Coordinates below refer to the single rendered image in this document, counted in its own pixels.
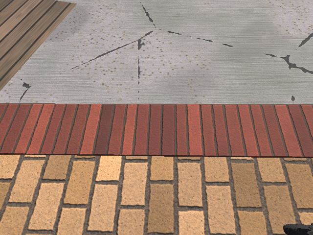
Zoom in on right robot hand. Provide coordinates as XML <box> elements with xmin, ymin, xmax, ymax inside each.
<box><xmin>283</xmin><ymin>223</ymin><xmax>313</xmax><ymax>235</ymax></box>

